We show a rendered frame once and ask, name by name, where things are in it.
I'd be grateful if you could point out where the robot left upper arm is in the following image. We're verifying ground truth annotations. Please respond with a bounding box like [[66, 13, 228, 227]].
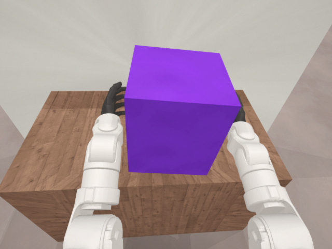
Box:
[[64, 214, 123, 249]]

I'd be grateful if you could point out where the robot left hand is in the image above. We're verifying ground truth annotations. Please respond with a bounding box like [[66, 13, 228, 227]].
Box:
[[101, 82, 126, 116]]

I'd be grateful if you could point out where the right robot forearm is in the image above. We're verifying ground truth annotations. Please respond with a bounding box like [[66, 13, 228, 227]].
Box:
[[227, 121, 314, 249]]

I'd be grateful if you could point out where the pedestal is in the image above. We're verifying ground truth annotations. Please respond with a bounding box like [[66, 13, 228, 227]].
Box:
[[0, 90, 292, 242]]

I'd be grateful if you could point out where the left robot forearm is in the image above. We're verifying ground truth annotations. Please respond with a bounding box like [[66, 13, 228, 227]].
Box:
[[63, 113, 123, 249]]

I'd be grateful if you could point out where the robot right upper arm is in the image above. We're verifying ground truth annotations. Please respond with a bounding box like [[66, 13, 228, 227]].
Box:
[[247, 213, 313, 249]]

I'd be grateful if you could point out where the robot right hand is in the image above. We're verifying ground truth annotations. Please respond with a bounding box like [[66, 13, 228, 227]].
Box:
[[233, 93, 246, 123]]

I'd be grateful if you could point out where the carton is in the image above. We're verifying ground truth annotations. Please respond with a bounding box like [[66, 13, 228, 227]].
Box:
[[124, 45, 241, 175]]

